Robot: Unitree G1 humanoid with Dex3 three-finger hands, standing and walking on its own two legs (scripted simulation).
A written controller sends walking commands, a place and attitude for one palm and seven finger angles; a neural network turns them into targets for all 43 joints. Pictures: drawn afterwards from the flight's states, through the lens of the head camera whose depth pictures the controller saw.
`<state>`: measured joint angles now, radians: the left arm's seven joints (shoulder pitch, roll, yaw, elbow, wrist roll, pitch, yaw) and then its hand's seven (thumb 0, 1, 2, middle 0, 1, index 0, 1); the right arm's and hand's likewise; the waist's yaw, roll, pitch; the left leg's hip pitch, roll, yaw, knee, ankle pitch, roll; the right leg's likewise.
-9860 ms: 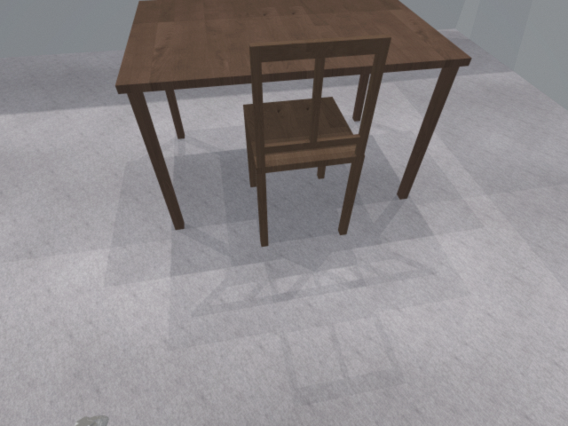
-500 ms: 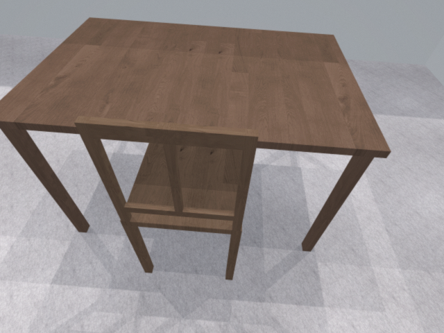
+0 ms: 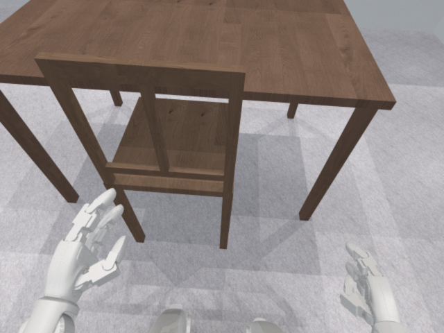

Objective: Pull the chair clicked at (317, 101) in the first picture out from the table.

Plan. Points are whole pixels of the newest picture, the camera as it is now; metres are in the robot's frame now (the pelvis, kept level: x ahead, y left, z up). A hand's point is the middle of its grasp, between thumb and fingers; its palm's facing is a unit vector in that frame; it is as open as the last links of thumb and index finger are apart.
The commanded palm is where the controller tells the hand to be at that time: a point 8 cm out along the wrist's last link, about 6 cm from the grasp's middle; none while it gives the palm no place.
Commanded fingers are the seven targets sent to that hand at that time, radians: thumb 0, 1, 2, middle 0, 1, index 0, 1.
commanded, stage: raise the hand toward the chair's back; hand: left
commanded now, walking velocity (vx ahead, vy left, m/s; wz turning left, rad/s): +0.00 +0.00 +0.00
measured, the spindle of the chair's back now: (156, 132) +0.55 +0.18 +0.01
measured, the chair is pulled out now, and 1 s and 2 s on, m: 0.00 0.00 0.00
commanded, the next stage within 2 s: aim the fingers beside a spindle in 1.74 s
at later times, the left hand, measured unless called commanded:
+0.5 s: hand (93, 266) +0.22 +0.22 +0.03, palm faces +0.01 -1.00 -0.04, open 13.1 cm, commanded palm +0.19 +0.27 +0.04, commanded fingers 0.00 -0.13 0.46 -0.10 -0.14 -0.10 -0.14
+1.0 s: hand (75, 261) +0.22 +0.24 +0.05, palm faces +0.00 -1.00 -0.06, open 16.6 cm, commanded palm +0.20 +0.29 +0.05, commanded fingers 0.00 -0.50 0.30 -0.06 -0.08 -0.06 -0.08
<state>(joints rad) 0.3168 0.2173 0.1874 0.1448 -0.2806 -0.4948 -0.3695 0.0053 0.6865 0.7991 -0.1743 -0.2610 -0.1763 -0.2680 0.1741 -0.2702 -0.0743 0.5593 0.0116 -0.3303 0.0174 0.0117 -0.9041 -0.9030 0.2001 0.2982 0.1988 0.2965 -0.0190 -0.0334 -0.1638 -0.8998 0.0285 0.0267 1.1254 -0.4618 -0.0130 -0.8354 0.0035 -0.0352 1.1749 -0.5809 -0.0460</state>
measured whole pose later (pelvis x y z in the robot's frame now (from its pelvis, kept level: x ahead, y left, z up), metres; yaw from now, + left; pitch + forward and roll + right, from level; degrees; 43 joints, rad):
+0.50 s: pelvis -0.01 +0.00 -0.02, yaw +1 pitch +17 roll -2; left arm 0.32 0.26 0.27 0.03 -0.34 -0.33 -0.37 0.01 0.10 0.55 -0.12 -0.17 -0.12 -0.18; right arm 0.23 -0.22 -0.02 0.65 0.01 -0.30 -0.09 0.02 -0.90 -0.90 0.20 0.30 0.20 0.30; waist 0.00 0.03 -0.12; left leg -1.03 0.04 -0.03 1.22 -0.48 -0.02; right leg -0.92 0.02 -0.09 1.22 -0.59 -0.04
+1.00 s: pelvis +0.00 +0.03 +0.00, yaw +1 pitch +15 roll -4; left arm 0.34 0.29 0.20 -0.06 -0.28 -0.32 -0.29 -0.01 -0.44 0.32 -0.07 -0.09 -0.07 -0.09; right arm 0.17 -0.21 0.04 0.55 0.00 -0.27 -0.07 0.01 -0.90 -0.90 0.20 0.30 0.20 0.30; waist 0.02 0.03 -0.12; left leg -0.98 0.02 -0.04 1.19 -0.48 0.02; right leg -0.85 0.01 -0.10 1.14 -0.56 -0.01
